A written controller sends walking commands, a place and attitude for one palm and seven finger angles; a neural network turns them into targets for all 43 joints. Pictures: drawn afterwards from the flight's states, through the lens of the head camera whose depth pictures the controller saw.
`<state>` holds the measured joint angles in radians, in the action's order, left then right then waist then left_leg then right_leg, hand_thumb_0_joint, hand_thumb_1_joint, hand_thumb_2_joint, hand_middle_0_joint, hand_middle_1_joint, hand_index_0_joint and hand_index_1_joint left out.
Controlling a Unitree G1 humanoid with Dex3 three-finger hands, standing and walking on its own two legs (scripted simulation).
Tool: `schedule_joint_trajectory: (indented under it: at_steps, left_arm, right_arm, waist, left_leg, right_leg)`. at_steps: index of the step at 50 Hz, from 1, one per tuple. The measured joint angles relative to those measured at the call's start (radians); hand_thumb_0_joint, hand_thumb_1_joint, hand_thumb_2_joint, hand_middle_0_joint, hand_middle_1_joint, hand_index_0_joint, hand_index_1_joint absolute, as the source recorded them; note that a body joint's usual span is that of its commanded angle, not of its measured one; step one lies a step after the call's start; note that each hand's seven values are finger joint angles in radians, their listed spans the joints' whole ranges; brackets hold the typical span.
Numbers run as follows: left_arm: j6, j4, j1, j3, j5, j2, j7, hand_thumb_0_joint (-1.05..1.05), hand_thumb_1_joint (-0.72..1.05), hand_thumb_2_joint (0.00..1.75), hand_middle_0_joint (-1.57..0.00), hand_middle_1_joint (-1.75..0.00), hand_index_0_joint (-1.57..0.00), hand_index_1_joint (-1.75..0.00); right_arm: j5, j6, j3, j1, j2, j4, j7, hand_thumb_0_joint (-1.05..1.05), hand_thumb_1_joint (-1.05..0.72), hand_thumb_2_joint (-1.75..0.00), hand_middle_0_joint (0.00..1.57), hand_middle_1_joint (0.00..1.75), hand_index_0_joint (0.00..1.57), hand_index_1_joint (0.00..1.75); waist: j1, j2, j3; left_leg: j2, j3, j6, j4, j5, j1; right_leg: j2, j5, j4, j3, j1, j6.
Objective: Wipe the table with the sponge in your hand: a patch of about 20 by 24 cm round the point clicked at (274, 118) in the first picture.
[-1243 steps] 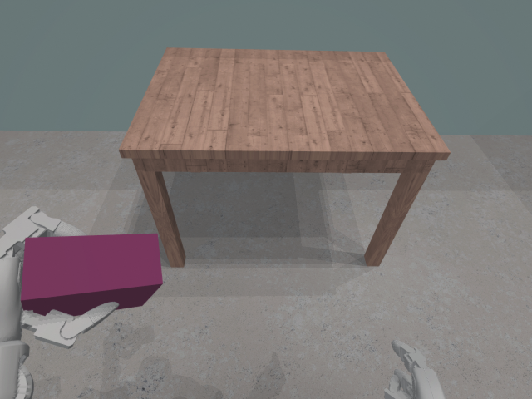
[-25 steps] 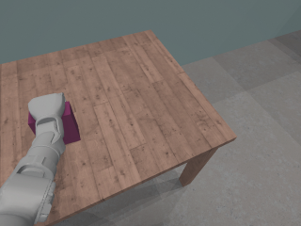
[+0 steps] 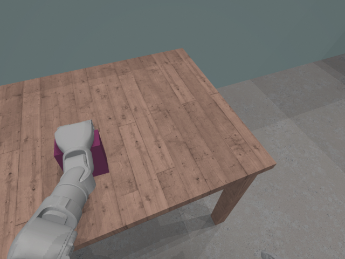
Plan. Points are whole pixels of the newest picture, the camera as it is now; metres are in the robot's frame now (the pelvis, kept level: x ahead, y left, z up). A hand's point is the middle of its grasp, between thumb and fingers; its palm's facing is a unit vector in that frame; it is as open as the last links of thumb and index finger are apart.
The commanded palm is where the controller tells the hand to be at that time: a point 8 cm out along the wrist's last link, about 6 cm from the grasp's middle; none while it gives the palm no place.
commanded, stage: wipe back along the middle lane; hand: left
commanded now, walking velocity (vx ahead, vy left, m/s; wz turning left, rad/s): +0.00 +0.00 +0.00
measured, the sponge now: (85, 161) +0.37 +0.28 -0.05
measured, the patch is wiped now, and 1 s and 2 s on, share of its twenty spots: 0.70 0.70 0.70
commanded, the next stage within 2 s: slide across to the third lane in 0.98 s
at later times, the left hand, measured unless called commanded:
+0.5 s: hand (86, 162) +0.34 +0.25 +0.00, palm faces -0.06 -0.01 -1.00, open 10.3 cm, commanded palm +0.29 +0.22 +0.03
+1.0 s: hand (87, 183) +0.28 +0.23 +0.00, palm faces -0.03 -0.05 -1.00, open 10.3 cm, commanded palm +0.24 +0.20 +0.03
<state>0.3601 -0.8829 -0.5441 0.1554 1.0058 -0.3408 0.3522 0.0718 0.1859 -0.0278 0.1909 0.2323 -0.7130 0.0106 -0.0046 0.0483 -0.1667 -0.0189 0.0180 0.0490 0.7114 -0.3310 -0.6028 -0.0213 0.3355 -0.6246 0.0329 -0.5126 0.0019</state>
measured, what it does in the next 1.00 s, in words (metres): stands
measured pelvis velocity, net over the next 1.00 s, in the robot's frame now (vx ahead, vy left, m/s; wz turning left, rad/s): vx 0.00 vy -0.02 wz -0.01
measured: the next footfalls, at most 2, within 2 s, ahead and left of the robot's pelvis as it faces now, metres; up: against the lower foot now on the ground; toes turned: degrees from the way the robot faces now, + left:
none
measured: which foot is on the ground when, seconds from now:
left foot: down 0.00-1.00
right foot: down 0.00-1.00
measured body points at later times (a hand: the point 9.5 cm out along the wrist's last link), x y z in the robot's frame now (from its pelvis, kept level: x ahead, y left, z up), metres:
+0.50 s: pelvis +0.01 -0.01 +0.00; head +0.02 -0.03 +0.45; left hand +0.34 +0.24 +0.06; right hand +0.17 -0.25 -0.11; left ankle +0.00 +0.08 -0.72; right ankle -0.02 -0.13 -0.72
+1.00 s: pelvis +0.00 -0.02 +0.00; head +0.00 -0.04 +0.45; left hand +0.28 +0.22 +0.06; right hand +0.20 -0.24 -0.09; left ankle +0.00 +0.08 -0.72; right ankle -0.02 -0.13 -0.72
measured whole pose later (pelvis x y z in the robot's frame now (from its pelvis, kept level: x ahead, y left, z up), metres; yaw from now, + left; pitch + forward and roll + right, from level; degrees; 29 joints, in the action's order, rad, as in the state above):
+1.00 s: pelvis +0.00 -0.02 +0.00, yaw +0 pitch +6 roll -1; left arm 0.47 -0.38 -0.09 0.24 1.01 -0.27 0.32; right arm 0.09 0.15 0.00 0.10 0.25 -0.64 0.00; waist -0.07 0.06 -0.15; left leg -0.01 0.01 0.03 0.66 -0.33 -0.44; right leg -0.03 0.35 -0.63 0.02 -0.38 0.02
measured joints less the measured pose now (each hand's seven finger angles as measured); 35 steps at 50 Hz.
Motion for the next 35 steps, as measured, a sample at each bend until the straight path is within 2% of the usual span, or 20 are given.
schedule_joint_trajectory:
  at_steps: [22,35]
  left_arm:
    - [0.068,0.213,0.189,0.047,-0.009,0.037,-0.014,-0.01,-0.50,1.08,-0.64,-1.41,-0.66,-1.42]
    - [0.090,0.379,0.338,0.052,-0.011,0.048,-0.030,-0.01,-0.50,1.08,-0.64,-1.41,-0.66,-1.42]
  right_arm:
    - [0.012,-0.006,0.012,-0.031,0.013,0.029,-0.005,0.01,-0.90,-0.90,0.20,0.30,0.20,0.30]
    - [0.019,-0.025,0.020,-0.066,0.019,0.055,-0.010,0.01,-0.90,-0.90,0.20,0.30,0.20,0.30]
  waist:
    - [-0.028,0.011,0.003]
    - [-0.044,0.008,0.006]
  left_leg:
    - [0.002,-0.001,-0.012,-0.023,-0.006,0.074]
    - [0.006,-0.006,-0.020,-0.044,-0.006,0.128]
  right_leg:
    - [-0.002,0.015,0.002,-0.003,0.063,0.010]
    - [-0.006,0.020,0.008,-0.009,0.107,0.018]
